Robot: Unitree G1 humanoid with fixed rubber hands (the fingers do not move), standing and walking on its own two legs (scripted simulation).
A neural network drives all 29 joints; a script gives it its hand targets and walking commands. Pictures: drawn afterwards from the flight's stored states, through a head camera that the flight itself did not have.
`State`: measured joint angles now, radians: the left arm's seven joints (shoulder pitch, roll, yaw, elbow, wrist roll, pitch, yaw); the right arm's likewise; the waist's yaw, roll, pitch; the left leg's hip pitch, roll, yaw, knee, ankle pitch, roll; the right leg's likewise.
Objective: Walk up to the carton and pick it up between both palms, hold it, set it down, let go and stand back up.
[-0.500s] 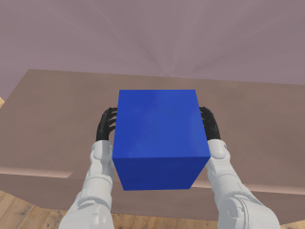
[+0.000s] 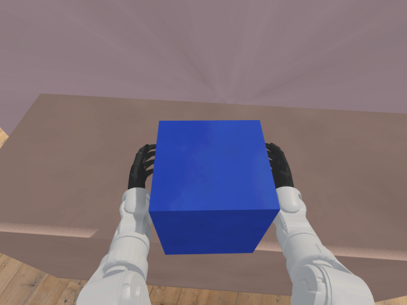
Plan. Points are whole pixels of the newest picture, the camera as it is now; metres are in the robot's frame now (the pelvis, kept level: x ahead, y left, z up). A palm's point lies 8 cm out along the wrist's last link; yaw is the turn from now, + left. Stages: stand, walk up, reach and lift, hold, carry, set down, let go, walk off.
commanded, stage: reach and lift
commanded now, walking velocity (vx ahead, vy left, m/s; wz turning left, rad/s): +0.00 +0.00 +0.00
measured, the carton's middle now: (209, 191) +0.37 +0.04 -0.02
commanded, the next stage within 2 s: none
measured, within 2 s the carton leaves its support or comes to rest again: leaves its support in 0.16 s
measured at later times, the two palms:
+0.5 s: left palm (137, 180) +0.35 +0.19 +0.03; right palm (285, 179) +0.37 -0.11 +0.04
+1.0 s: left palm (134, 157) +0.35 +0.18 +0.11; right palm (302, 167) +0.36 -0.12 +0.11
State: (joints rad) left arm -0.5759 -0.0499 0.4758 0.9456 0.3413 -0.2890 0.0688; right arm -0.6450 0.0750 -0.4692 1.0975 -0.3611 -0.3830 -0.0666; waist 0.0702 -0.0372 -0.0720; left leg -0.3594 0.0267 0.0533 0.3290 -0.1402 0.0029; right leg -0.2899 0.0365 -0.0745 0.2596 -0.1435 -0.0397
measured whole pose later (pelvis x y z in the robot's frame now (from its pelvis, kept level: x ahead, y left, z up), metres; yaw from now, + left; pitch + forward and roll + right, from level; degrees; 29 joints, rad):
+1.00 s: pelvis -0.02 +0.00 +0.00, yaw +2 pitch +0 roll -1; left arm -0.53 -0.01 0.24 0.47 0.21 0.25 0.09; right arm -0.59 -0.01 -0.06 0.77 0.07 0.00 -0.16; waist -0.02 -0.05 -0.04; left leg -0.18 0.02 0.02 0.33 -0.14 0.00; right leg -0.09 0.03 -0.10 0.24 -0.14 -0.03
